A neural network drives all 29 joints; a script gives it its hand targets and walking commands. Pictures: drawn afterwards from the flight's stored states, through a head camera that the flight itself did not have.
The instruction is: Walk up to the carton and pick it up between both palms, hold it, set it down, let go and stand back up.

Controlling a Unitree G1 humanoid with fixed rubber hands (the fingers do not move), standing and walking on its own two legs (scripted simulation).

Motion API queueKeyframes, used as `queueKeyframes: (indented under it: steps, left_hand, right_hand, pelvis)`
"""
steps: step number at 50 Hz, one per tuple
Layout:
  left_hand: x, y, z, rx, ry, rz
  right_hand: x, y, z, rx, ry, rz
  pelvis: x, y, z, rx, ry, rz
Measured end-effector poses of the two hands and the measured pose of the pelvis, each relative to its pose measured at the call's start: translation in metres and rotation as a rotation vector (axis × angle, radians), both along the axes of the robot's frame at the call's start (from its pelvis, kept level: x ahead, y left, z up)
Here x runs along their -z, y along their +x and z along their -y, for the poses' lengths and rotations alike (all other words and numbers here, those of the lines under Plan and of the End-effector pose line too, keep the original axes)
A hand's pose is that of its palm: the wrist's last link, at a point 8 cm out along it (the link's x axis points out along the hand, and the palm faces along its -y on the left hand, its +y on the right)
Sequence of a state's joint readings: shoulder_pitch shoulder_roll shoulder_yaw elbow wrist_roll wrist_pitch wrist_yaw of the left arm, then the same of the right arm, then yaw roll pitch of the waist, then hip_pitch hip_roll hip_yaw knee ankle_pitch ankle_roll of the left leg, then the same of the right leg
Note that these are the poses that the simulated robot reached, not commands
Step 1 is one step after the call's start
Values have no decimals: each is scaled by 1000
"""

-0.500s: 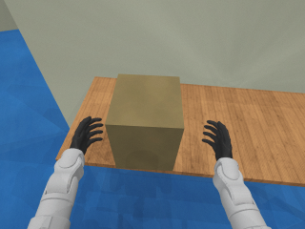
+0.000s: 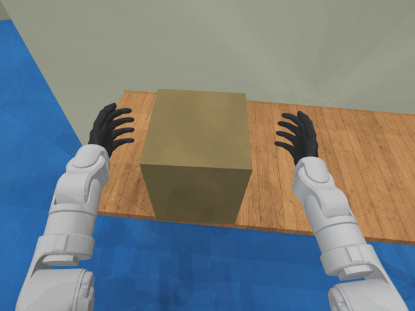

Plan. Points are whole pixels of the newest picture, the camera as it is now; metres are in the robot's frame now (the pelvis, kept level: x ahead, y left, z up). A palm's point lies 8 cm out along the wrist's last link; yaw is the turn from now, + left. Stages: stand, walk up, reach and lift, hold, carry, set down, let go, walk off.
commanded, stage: reach and lift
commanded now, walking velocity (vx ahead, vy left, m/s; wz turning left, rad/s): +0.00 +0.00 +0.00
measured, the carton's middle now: (198, 160) +0.44 +0.04 -0.01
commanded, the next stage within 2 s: none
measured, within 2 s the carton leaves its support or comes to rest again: neither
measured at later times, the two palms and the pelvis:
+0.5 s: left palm (100, 102) +0.44 +0.22 +0.16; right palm (309, 113) +0.44 -0.16 +0.15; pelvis +0.00 +0.00 +0.00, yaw +1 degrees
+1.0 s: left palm (118, 144) +0.42 +0.21 +0.06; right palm (284, 149) +0.42 -0.14 +0.07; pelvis +0.00 +0.00 -0.01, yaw +2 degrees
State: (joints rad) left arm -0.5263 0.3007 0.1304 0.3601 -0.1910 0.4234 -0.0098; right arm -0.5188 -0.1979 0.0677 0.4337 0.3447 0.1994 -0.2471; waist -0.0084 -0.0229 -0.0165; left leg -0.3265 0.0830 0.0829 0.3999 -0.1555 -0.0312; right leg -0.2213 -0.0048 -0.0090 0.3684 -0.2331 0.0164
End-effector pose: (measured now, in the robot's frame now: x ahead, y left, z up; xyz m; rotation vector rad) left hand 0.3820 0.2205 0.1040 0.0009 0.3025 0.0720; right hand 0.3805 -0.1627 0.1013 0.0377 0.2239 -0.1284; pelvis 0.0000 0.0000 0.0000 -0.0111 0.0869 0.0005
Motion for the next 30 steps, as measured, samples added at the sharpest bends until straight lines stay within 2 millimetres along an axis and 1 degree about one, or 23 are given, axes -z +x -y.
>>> queueKeyframes:
  steps: [16,25,30]
  left_hand:
    - [-35,37,-6,-19,23,5]
    - [-56,54,-2,-18,31,14]
    - [-61,64,0,-24,32,12]
  right_hand:
    - [-32,37,4,4,-9,-22]
    - [-53,55,2,11,-9,-30]
    - [-60,63,0,13,-19,-43]
  pelvis:
    - [1,0,-2,-10,-9,-57]
    - [2,-2,-1,-19,-15,-91]
    - [3,-3,-1,-23,-17,-110]
